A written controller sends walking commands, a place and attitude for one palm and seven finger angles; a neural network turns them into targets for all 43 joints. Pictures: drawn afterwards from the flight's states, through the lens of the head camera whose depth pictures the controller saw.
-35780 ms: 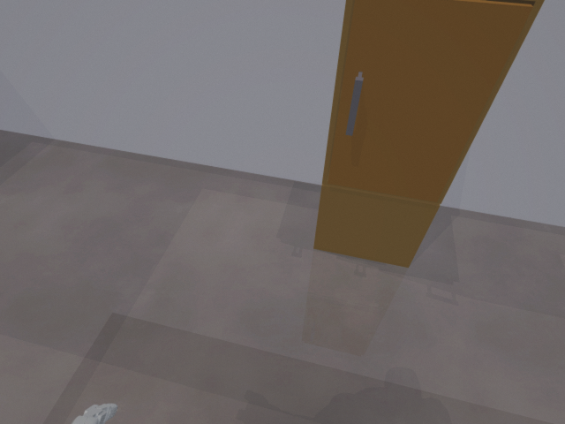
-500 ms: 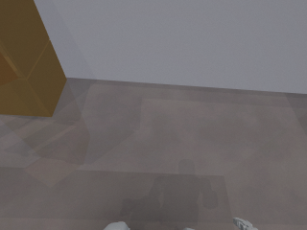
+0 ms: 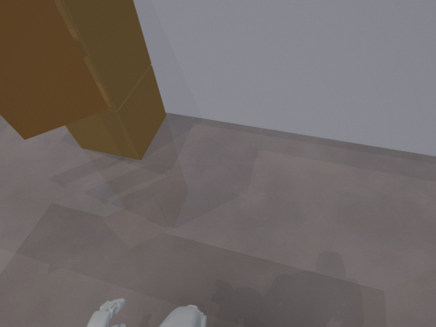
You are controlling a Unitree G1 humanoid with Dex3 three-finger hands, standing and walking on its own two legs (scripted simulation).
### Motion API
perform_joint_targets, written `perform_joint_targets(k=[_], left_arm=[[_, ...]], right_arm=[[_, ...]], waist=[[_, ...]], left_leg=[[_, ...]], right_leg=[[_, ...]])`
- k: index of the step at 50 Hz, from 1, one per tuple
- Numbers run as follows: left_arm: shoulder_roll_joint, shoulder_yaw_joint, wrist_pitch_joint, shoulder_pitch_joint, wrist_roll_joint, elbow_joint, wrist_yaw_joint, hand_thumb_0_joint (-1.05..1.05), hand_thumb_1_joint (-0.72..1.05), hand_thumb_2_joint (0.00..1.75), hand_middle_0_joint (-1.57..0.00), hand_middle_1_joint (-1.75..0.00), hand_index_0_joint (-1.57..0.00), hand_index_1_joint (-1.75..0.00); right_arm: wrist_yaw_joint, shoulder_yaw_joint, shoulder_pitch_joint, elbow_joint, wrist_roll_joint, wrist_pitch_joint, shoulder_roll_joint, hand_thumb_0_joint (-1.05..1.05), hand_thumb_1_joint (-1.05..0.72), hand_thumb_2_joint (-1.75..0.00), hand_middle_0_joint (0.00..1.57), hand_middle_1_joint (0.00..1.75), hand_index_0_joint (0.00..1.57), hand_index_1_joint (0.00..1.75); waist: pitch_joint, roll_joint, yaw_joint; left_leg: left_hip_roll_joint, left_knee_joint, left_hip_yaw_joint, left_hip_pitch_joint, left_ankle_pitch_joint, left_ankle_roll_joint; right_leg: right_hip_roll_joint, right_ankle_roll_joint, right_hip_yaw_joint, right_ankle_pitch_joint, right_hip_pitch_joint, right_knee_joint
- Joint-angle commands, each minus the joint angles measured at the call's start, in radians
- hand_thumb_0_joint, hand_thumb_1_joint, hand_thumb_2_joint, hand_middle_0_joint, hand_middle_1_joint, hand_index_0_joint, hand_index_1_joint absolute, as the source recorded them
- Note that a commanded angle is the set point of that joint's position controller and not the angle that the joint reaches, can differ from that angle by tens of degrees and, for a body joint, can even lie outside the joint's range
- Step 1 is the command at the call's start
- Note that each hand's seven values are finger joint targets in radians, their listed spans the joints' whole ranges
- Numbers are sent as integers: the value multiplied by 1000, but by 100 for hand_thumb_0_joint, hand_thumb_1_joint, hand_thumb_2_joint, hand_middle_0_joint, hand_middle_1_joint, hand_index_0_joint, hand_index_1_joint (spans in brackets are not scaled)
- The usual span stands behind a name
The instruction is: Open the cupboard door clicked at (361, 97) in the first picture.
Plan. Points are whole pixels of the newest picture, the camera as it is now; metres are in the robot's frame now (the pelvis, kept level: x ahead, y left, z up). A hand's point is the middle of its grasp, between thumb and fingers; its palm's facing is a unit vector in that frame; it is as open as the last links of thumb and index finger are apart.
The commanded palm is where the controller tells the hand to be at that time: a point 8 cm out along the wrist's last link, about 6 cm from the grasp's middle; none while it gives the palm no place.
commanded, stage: turn to face it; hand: left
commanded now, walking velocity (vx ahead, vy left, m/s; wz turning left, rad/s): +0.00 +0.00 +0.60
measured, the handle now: out of the picture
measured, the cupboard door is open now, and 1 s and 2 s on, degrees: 44 44 44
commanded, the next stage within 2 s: take the last steps up to it in 0.74 s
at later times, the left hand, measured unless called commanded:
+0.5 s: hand out of the picture +0.01 +0.25 -0.17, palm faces +0.34 -0.91 -0.25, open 7.4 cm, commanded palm none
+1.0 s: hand out of the picture +0.00 +0.16 -0.16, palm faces +0.48 -0.85 -0.23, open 7.3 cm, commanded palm none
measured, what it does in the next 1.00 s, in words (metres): steps on the spot, turning left: left foot, then right foot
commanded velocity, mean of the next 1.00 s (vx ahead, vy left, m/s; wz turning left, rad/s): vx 0.05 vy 0.03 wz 0.35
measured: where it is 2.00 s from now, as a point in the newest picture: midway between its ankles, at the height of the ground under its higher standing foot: (182, 305)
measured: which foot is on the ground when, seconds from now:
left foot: up 0.00-0.28, down 0.30-0.72, up 0.74-1.00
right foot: down 0.00-0.30, up 0.32-0.68, down 0.70-1.00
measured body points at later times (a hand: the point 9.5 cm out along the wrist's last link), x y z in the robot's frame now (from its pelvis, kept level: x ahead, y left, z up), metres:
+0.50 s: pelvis +0.01 +0.02 +0.00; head +0.05 +0.06 +0.45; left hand -0.01 +0.30 -0.15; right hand +0.20 -0.18 -0.13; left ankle -0.01 +0.12 -0.74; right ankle +0.03 -0.14 -0.66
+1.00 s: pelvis +0.05 -0.02 +0.01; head +0.09 -0.01 +0.46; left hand -0.03 +0.21 -0.14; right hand +0.21 -0.22 -0.15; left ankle -0.03 +0.09 -0.68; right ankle +0.06 -0.12 -0.74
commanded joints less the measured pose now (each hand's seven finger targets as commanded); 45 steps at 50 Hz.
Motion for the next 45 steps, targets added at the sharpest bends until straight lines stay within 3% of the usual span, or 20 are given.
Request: perform_joint_targets(k=[1, 4, 9, 11, 13, 14, 15, 16, 21, 23, 29, 33, 34, 35, 36, 37, 39, 41, 43, 45], left_arm=[[164, 45, -23, 24, 3, -66, 12, 0, 90, 90, -20, -30, -20, -30], [187, 54, -26, 107, 6, -41, 13, 0, 90, 90, -20, -30, -20, -30], [226, 70, -21, 159, 16, -13, 9, 0, 90, 90, -20, -30, -20, -30], [231, 73, -20, 146, 16, -2, 6, 0, 90, 90, -20, -30, -20, -30], [226, 76, -17, 107, 1, -16, -1, 0, 90, 90, -20, -30, -20, -30], [168, 65, -11, 102, -6, -41, -8, 0, 90, 90, -20, -30, -20, -30], [117, 41, -2, 39, -6, -81, -6, 0, 90, 90, -20, -30, -20, -30], [150, 42, 10, 0, 1, -86, 1, 0, 90, 90, -20, -30, -20, -30], [133, 50, 24, 60, 6, -7, -13, 0, 90, 90, -20, -30, -20, -30], [127, 48, 25, 71, 4, 2, -15, 0, 90, 90, -20, -30, -20, -30], [105, 38, 21, 25, 2, -15, -15, 0, 90, 90, -20, -30, -20, -30], [110, 42, 3, 117, -4, 16, -11, 0, 90, 90, -20, -30, -20, -30], [143, 49, -10, 158, -1, 26, -6, 0, 90, 90, -20, -30, -20, -30], [229, 66, -23, 188, 15, 34, 2, 0, 90, 90, -20, -30, -20, -30], [277, 71, -24, 187, 17, 26, 4, 0, 90, 90, -20, -30, -20, -30], [255, 58, -24, 158, 13, 18, 5, 0, 90, 90, -20, -30, -20, -30], [178, 47, -27, 79, 7, 8, 9, 0, 90, 90, -20, -30, -20, -30], [153, 40, -30, 82, 4, 13, 9, 0, 90, 90, -20, -30, -20, -30], [146, 40, -39, 129, 7, 27, 9, 0, 90, 90, -20, -30, -20, -30], [155, 47, -48, 194, 9, 56, 8, 0, 90, 90, -20, -30, -20, -30]], right_arm=[[17, -14, -38, -84, 8, -13, -58, 0, -90, -90, 20, 30, 20, 30], [18, 0, -105, -99, 9, -16, -37, 0, -90, -90, 20, 30, 20, 30], [19, 15, -152, -118, 13, -30, -19, 0, -90, -90, 20, 30, 20, 30], [16, 16, -116, -112, 14, -38, -28, 0, -90, -90, 20, 30, 20, 30], [12, 3, 0, -82, 6, -50, -78, 0, -90, -90, 20, 30, 20, 30], [5, -24, 71, -68, -3, -60, -188, 0, -90, -90, 20, 30, 20, 30], [-7, -40, 133, -59, 0, -55, -266, 0, -90, -90, 20, 30, 20, 30], [-13, -31, 140, -49, 2, -49, -244, 0, -90, -90, 20, 30, 20, 30], [-38, 4, -32, -92, -1, -68, -150, 0, -90, -90, 20, 30, 20, 30], [-36, 7, -32, -84, 0, -70, -146, 0, -90, -90, 20, 30, 20, 30], [-30, 2, -13, -68, -7, -61, -144, 0, -90, -90, 20, 30, 20, 30], [-29, 1, -49, -68, 1, -57, -135, 0, -90, -90, 20, 30, 20, 30], [-26, 3, -49, -70, 9, -58, -106, 0, -90, -90, 20, 30, 20, 30], [-20, 11, -37, -84, 20, -60, -42, 0, -90, -90, 20, 30, 20, 30], [-19, 11, -55, -106, 18, -51, -41, 0, -90, -90, 20, 30, 20, 30], [-15, 10, -48, -96, 14, -43, -50, 0, -90, -90, 20, 30, 20, 30], [-13, 2, -40, -44, 6, -29, -48, 0, -90, -90, 20, 30, 20, 30], [-7, 6, -27, -28, 10, -28, -31, 0, -90, -90, 20, 30, 20, 30], [-5, 17, -32, -19, 10, -33, -8, 0, -90, -90, 20, 30, 20, 30], [0, 24, -66, -20, 7, -41, 2, 0, -90, -90, 20, 30, 20, 30]], waist=[[-80, -264, 20], [-109, -210, 62], [-119, -262, 89], [-134, -268, 67], [-185, -154, -8], [-239, 116, -47], [-236, 271, -75], [-215, 126, -70], [-144, 109, 25], [-139, 90, 33], [-104, 116, 18], [-130, 94, 68], [-152, 19, 86], [-174, -248, 91], [-143, -348, 100], [-131, -261, 88], [-67, -277, 47], [-74, -253, 39], [-109, -221, 55], [-122, -187, 87]], left_leg=[[69, 111, 56, -88, 50, -30], [71, -59, 100, -62, 16, -36], [55, -306, 161, 46, -7, -11], [50, -422, 172, 139, 47, 3], [59, -630, 148, 381, 296, 32], [288, -661, -146, 570, 574, 131], [471, -685, -380, 586, 945, 275], [483, -661, -305, 541, 882, 306], [296, -700, -134, 389, 694, 216], [282, -711, -109, 376, 676, 209], [274, -720, -156, 308, 547, 212], [230, -628, -164, 221, 512, 168], [177, -547, -130, 163, 417, 120], [43, -359, 18, 20, 137, 43], [5, -141, 38, 6, -183, 24], [35, -26, -3, 22, -170, 31], [57, 105, 0, -37, -48, 14], [64, 93, 27, -36, 5, 1], [60, -8, 58, -19, 15, -9], [64, -92, 79, -35, 16, -14]], right_leg=[[-242, -84, 62, 512, 137, -190], [-269, -98, 42, 618, 229, -151], [-304, -100, 13, 718, 242, -80], [-310, -78, -3, 696, 206, -26], [-274, -4, -83, 577, 68, 159], [-152, 68, -127, 118, -182, 376], [-59, 100, -47, -375, -353, 553], [-88, 81, 51, -348, -350, 610], [-61, 92, 73, -109, -306, 618], [-48, 93, 59, -91, -276, 559], [0, 83, 24, -116, -157, 304], [28, 71, 9, 61, 67, 5], [-25, 59, 65, 151, 175, -129], [-252, -14, 305, 265, 274, -210], [-427, -134, 420, 383, 160, -253], [-411, -177, 362, 325, 85, -252], [-291, -141, 260, 407, 81, -229], [-252, -118, 141, 546, 113, -197], [-240, -107, 106, 602, 186, -184], [-272, -115, 132, 538, 260, -201]])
